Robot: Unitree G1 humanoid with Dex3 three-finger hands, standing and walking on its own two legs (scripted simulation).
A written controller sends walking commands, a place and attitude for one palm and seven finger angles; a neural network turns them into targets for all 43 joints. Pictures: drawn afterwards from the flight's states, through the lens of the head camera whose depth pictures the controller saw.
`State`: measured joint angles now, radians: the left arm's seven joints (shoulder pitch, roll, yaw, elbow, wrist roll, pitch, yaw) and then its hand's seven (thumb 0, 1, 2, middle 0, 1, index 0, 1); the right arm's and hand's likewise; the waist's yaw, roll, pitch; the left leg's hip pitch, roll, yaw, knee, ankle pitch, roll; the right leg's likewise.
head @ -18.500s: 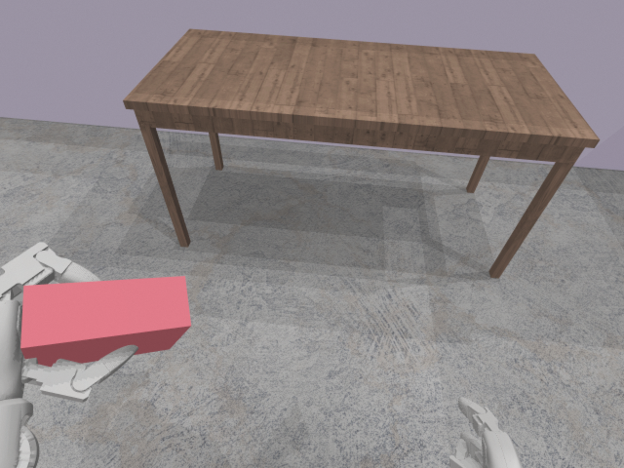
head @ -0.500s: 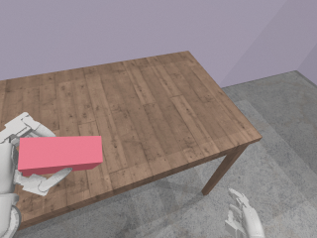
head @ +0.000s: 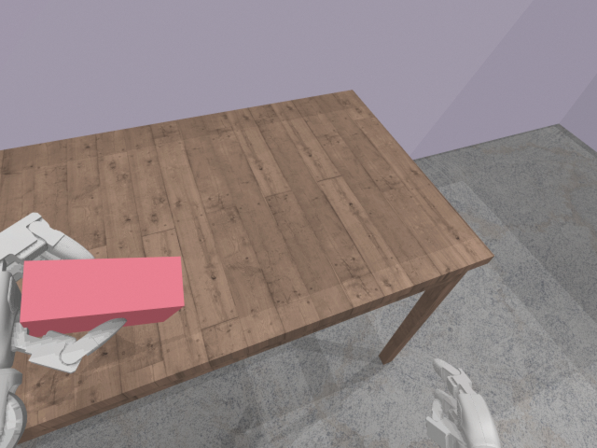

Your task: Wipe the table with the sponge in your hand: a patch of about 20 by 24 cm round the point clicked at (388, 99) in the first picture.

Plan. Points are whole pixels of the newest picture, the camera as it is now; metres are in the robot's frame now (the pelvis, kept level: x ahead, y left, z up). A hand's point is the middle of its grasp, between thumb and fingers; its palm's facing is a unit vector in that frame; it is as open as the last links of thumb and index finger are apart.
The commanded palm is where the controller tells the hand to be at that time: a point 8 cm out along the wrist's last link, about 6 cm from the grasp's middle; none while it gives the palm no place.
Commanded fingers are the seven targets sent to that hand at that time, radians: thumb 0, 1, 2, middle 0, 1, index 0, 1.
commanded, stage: look again from close up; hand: left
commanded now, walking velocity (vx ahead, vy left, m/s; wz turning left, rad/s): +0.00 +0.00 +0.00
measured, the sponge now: (129, 294) +0.24 +0.21 +0.12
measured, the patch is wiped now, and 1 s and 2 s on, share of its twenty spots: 0.00 0.00 0.00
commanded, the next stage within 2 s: turn the palm down, sponge in hand in 0.10 s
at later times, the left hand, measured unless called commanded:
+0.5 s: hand (92, 331) +0.20 +0.23 +0.12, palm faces +0.22 -0.77 -0.61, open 9.4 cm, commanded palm +0.15 +0.27 +0.17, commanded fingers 0.00 0.10 1.30 -1.20 -1.60 -1.20 -1.60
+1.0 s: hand (124, 307) +0.22 +0.20 +0.13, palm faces +0.24 -0.52 -0.82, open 9.4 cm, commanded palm +0.18 +0.24 +0.16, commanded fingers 0.00 0.10 1.30 -1.20 -1.60 -1.20 -1.60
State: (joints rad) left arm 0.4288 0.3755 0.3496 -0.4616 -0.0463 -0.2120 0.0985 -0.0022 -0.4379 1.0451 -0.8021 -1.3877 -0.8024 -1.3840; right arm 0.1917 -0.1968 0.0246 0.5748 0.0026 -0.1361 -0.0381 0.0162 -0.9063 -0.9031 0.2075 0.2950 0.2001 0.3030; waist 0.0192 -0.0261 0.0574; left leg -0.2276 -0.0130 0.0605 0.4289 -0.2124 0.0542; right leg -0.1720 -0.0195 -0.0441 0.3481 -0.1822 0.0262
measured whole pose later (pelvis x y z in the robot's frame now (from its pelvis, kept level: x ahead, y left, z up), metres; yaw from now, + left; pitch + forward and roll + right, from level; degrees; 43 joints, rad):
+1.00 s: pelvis -0.01 -0.07 -0.02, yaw +1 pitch +0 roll +1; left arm 0.31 0.57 0.29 -0.29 0.27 -0.05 0.03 0.00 -0.44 1.05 -0.80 -1.39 -0.80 -1.38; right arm 0.18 -0.26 0.00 0.62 0.01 -0.07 -0.09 0.02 -0.91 -0.90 0.21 0.29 0.20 0.30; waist 0.06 0.05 0.01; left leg -0.32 0.04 0.01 0.60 -0.29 -0.02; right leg -0.31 0.05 -0.05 0.63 -0.33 -0.07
